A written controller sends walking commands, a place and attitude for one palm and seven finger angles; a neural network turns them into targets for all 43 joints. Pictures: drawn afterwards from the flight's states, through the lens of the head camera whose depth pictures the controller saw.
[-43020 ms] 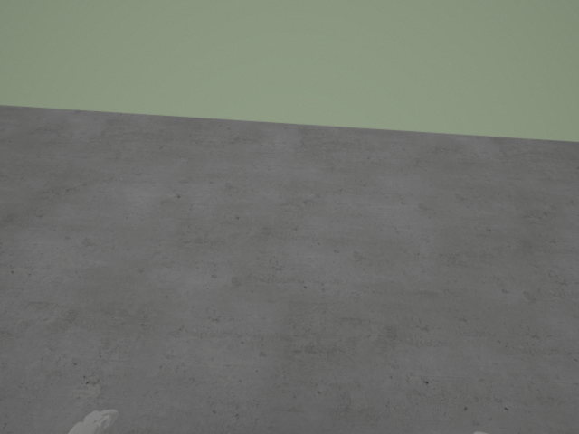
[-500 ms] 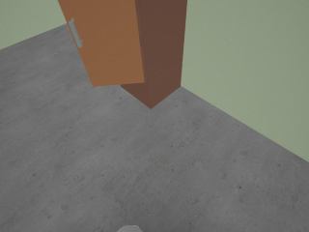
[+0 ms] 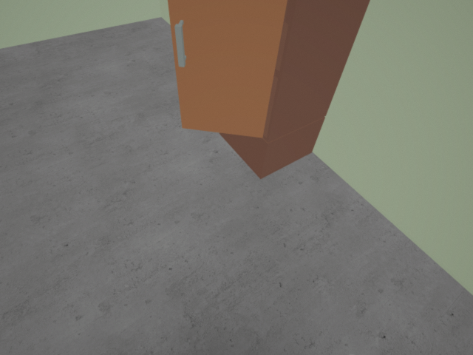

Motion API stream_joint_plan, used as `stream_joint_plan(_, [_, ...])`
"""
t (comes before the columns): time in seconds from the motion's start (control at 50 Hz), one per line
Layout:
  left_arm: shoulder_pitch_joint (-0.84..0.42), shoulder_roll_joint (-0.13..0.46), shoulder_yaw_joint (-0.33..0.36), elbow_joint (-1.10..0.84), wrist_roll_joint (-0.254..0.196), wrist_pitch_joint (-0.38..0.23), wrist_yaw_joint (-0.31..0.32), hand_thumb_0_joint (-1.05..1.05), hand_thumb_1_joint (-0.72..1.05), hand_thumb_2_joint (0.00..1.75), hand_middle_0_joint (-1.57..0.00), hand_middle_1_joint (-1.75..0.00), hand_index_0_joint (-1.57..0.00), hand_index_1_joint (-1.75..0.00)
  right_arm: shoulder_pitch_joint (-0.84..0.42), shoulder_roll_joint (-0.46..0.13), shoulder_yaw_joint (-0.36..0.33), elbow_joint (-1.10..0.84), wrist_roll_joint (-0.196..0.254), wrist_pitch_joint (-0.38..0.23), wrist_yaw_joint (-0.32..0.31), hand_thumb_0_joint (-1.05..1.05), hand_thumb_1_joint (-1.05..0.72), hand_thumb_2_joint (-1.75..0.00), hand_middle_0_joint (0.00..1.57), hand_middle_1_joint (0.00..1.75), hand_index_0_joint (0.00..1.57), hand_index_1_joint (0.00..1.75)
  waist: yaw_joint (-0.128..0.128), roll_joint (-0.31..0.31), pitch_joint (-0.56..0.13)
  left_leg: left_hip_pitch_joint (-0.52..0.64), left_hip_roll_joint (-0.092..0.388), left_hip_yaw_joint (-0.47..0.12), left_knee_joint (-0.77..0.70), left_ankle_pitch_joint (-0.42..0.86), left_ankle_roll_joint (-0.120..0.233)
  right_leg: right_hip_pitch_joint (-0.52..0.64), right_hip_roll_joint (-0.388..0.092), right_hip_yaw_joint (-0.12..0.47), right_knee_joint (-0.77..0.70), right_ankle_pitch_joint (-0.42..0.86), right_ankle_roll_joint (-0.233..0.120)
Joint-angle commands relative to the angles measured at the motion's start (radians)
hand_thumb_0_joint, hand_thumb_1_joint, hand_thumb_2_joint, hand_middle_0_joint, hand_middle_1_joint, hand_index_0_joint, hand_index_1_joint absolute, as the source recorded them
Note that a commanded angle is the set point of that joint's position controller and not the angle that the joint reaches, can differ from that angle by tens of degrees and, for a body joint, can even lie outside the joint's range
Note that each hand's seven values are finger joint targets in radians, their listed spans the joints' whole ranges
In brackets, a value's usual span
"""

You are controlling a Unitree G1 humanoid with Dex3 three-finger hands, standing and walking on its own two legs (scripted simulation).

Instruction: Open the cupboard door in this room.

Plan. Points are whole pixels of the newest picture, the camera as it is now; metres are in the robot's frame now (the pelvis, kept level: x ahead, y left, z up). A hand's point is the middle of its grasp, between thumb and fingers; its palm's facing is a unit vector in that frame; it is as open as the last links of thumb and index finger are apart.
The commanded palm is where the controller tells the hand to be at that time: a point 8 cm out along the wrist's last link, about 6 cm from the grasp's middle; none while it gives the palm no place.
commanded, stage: take the last steps up to it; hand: left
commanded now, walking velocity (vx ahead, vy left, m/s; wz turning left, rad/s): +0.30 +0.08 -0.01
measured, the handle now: (181, 43) +1.06 +0.31 -0.03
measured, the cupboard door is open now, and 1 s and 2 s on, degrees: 49 49 49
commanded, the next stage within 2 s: come to a stop and stand still in 1.12 s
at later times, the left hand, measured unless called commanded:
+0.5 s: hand (173, 282) +0.27 +0.16 -0.15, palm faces +0.03 -0.98 -0.20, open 7.3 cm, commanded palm none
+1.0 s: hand (143, 249) +0.34 +0.25 -0.17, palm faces +0.05 -0.99 -0.15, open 7.3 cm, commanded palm none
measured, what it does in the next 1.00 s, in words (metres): walks ahead: right foot, then left foot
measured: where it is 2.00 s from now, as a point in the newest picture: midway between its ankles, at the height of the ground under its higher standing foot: (220, 297)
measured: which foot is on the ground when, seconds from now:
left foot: down 0.00-0.34, up 0.36-0.80, down 0.82-1.00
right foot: up 0.00-0.32, down 0.34-0.82, up 0.84-1.00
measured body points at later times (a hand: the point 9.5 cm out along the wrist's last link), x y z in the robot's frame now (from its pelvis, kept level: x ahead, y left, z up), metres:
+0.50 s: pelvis +0.17 -0.02 +0.01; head +0.20 -0.03 +0.45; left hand +0.27 +0.21 -0.13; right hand +0.11 -0.24 -0.16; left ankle +0.12 +0.12 -0.65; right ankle +0.20 -0.09 -0.73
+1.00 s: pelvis +0.35 +0.08 +0.01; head +0.38 +0.09 +0.46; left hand +0.34 +0.30 -0.16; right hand +0.42 -0.16 -0.13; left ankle +0.37 +0.15 -0.73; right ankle +0.32 -0.05 -0.65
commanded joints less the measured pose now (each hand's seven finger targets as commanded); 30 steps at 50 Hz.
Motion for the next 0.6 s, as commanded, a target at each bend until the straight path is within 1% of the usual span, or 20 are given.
stream_joint_plan(0.0, [-0.118,0.029,-0.005,-0.123,0.004,-0.048,-0.013,0.00,0.90,0.90,-0.20,-0.30,-0.20,-0.30,0.165,-0.132,-0.018,0.022,0.004,-0.027,-0.026,0.00,-0.90,-0.90,0.20,0.30,0.20,0.30,-0.059,0.148,0.033,0.132,0.285,-0.296,-0.366,0.159,0.137,-0.274,-0.017,0.053,0.114,0.140,-0.001])
stream_joint_plan(0.04, [-0.113,0.018,-0.011,-0.116,0.000,-0.047,-0.012,0.00,0.90,0.90,-0.20,-0.30,-0.20,-0.30,0.198,-0.128,-0.016,0.045,0.008,-0.041,-0.028,0.00,-0.90,-0.90,0.20,0.30,0.20,0.30,-0.048,0.121,0.008,0.185,0.260,-0.223,-0.346,0.378,0.138,-0.261,-0.003,0.038,0.060,0.182,0.006])
stream_joint_plan(0.08, [-0.140,0.016,-0.015,-0.127,-0.003,-0.046,-0.012,0.00,0.90,0.90,-0.20,-0.30,-0.20,-0.30,0.218,-0.121,-0.015,0.066,0.009,-0.047,-0.028,0.00,-0.90,-0.90,0.20,0.30,0.20,0.30,-0.044,0.136,0.004,0.201,0.250,-0.174,-0.342,0.472,0.142,-0.238,0.004,0.026,-0.033,0.207,0.008])
stream_joint_plan(0.14, [-0.221,0.005,-0.021,-0.157,-0.004,-0.044,-0.013,0.00,0.90,0.90,-0.20,-0.30,-0.20,-0.30,0.263,-0.113,-0.014,0.095,0.006,-0.045,-0.027,0.00,-0.90,-0.90,0.20,0.30,0.20,0.30,-0.061,0.143,0.037,0.203,0.247,-0.152,-0.338,0.496,0.142,-0.208,0.018,0.003,-0.181,0.237,0.002])
stream_joint_plan(0.22, [-0.288,0.002,-0.020,-0.190,-0.005,-0.048,-0.016,0.00,0.90,0.90,-0.20,-0.30,-0.20,-0.30,0.292,-0.115,-0.015,0.130,0.000,-0.040,-0.027,0.00,-0.90,-0.90,0.20,0.30,0.20,0.30,-0.069,0.140,0.059,0.196,0.254,-0.132,-0.302,0.481,0.127,-0.110,0.055,-0.030,-0.338,0.240,-0.018])
stream_joint_plan(0.24, [-0.284,0.006,-0.017,-0.192,-0.004,-0.049,-0.016,0.00,0.90,0.90,-0.20,-0.30,-0.20,-0.30,0.297,-0.114,-0.013,0.139,0.000,-0.039,-0.028,0.00,-0.90,-0.90,0.20,0.30,0.20,0.30,-0.062,0.136,0.064,0.166,0.255,-0.134,-0.281,0.475,0.121,-0.054,0.063,-0.031,-0.365,0.242,-0.025])
stream_joint_plan(0.26, [-0.233,0.020,-0.011,-0.181,-0.004,-0.052,-0.015,0.00,0.90,0.90,-0.20,-0.30,-0.20,-0.30,0.290,-0.115,-0.014,0.146,0.000,-0.037,-0.028,0.00,-0.90,-0.90,0.20,0.30,0.20,0.30,-0.031,0.106,0.050,0.136,0.244,-0.124,-0.222,0.482,0.110,0.036,0.081,-0.036,-0.408,0.254,-0.033])
stream_joint_plan(0.28, [-0.130,0.035,-0.002,-0.151,-0.002,-0.059,-0.014,0.00,0.90,0.90,-0.20,-0.30,-0.20,-0.30,0.276,-0.121,-0.013,0.147,0.005,-0.036,-0.028,0.00,-0.90,-0.90,0.20,0.30,0.20,0.30,0.019,0.072,0.014,0.090,0.208,-0.096,-0.099,0.501,0.085,0.189,0.100,-0.042,-0.471,0.290,-0.046])
stream_joint_plan(0.3, [0.010,0.085,0.015,-0.109,0.002,-0.070,-0.009,0.00,0.90,0.90,-0.20,-0.30,-0.20,-0.30,0.261,-0.109,-0.013,0.141,0.016,-0.041,-0.025,0.00,-0.90,-0.90,0.20,0.30,0.20,0.30,0.079,0.005,-0.057,-0.035,0.142,-0.055,0.101,0.447,0.046,0.418,0.040,0.058,-0.518,0.300,-0.080])
stream_joint_plan(0.32, [0.147,0.179,0.042,-0.070,0.006,-0.078,0.001,0.00,0.90,0.90,-0.20,-0.30,-0.20,-0.30,0.284,-0.076,-0.014,0.119,0.029,-0.045,-0.017,0.00,-0.90,-0.90,0.20,0.30,0.20,0.30,0.112,-0.195,-0.155,-0.259,-0.001,0.022,0.397,0.078,-0.010,0.626,-0.223,0.429,-0.638,0.297,-0.190])
stream_joint_plan(0.34, [0.161,0.211,0.042,-0.069,-0.015,-0.076,0.007,0.00,0.90,0.90,-0.20,-0.30,-0.20,-0.30,0.250,-0.091,-0.019,0.096,0.028,-0.036,-0.018,0.00,-0.90,-0.90,0.20,0.30,0.20,0.30,0.096,-0.195,-0.147,-0.335,-0.009,-0.051,0.651,-0.272,-0.019,0.563,-0.365,0.615,-0.784,0.262,-0.269])
stream_joint_plan(0.36, [0.066,0.172,0.036,-0.097,-0.018,-0.070,0.019,0.00,0.90,0.90,-0.20,-0.30,-0.20,-0.30,0.206,-0.109,-0.027,0.091,0.025,-0.024,-0.015,0.00,-0.90,-0.90,0.20,0.30,0.20,0.30,0.064,-0.087,-0.053,-0.359,0.054,-0.130,0.709,-0.208,-0.015,0.427,-0.344,0.576,-0.831,0.091,-0.260])
stream_joint_plan(0.38, [-0.020,0.129,0.024,-0.120,-0.017,-0.069,0.023,0.00,0.90,0.90,-0.20,-0.30,-0.20,-0.30,0.151,-0.076,-0.027,0.091,0.020,-0.019,-0.013,0.00,-0.90,-0.90,0.20,0.30,0.20,0.30,0.041,-0.045,0.037,-0.380,0.093,-0.146,0.694,-0.120,-0.019,0.281,-0.306,0.500,-0.862,0.035,-0.228])
stream_joint_plan(0.4, [-0.076,0.088,0.010,-0.133,-0.016,-0.072,0.022,0.00,0.90,0.90,-0.20,-0.30,-0.20,-0.30,0.153,-0.053,-0.024,0.096,0.013,-0.010,-0.009,0.00,-0.90,-0.90,0.20,0.30,0.20,0.30,0.001,-0.009,0.060,-0.335,0.116,-0.148,0.654,-0.051,-0.030,0.176,-0.261,0.384,-0.876,0.075,-0.196])
stream_joint_plan(0.42, [-0.100,0.060,0.002,-0.136,-0.016,-0.081,0.019,0.00,0.90,0.90,-0.20,-0.30,-0.20,-0.30,0.181,-0.028,-0.019,0.107,0.009,-0.001,-0.005,0.00,-0.90,-0.90,0.20,0.30,0.20,0.30,-0.026,-0.018,0.048,-0.288,0.126,-0.135,0.614,-0.003,-0.041,0.129,-0.220,0.289,-0.886,0.147,-0.172])
stream_joint_plan(0.44, [-0.100,0.041,-0.002,-0.130,-0.016,-0.090,0.017,0.00,0.90,0.90,-0.20,-0.30,-0.20,-0.30,0.208,-0.009,-0.017,0.118,0.006,0.006,-0.001,0.00,-0.90,-0.90,0.20,0.30,0.20,0.30,-0.041,-0.043,0.029,-0.260,0.125,-0.118,0.569,0.028,-0.052,0.114,-0.185,0.219,-0.890,0.214,-0.155])
stream_joint_plan(0.48, [-0.075,0.036,-0.001,-0.109,-0.012,-0.103,0.016,0.00,0.90,0.90,-0.20,-0.30,-0.20,-0.30,0.235,0.006,-0.018,0.129,0.004,0.012,0.005,0.00,-0.90,-0.90,0.20,0.30,0.20,0.30,-0.054,-0.049,-0.013,-0.234,0.123,-0.085,0.474,0.063,-0.069,0.139,-0.149,0.139,-0.880,0.310,-0.145])
stream_joint_plan(0.5, [-0.063,0.035,-0.002,-0.098,-0.013,-0.108,0.013,0.00,0.90,0.90,-0.20,-0.30,-0.20,-0.30,0.226,0.010,-0.017,0.126,0.006,0.013,0.007,0.00,-0.90,-0.90,0.20,0.30,0.20,0.30,-0.054,-0.042,-0.018,-0.244,0.118,-0.073,0.431,0.086,-0.077,0.165,-0.135,0.121,-0.880,0.357,-0.145])
stream_joint_plan(0.52, [-0.047,0.024,0.006,-0.093,-0.010,-0.112,0.013,0.00,0.90,0.90,-0.20,-0.30,-0.20,-0.30,0.204,0.017,-0.021,0.115,0.004,0.013,0.008,0.00,-0.90,-0.90,0.20,0.30,0.20,0.30,-0.048,-0.033,-0.017,-0.258,0.121,-0.065,0.390,0.104,-0.084,0.180,-0.137,0.114,-0.877,0.384,-0.151])
stream_joint_plan(0.58, [-0.018,0.053,0.007,-0.069,-0.008,-0.115,0.009,0.00,0.90,0.90,-0.20,-0.30,-0.20,-0.30,0.118,0.014,-0.021,0.076,0.007,0.005,0.017,0.00,-0.90,-0.90,0.20,0.30,0.20,0.30,-0.025,-0.029,-0.012,-0.282,0.112,-0.045,0.248,0.118,-0.092,0.243,-0.143,0.108,-0.866,0.416,-0.164])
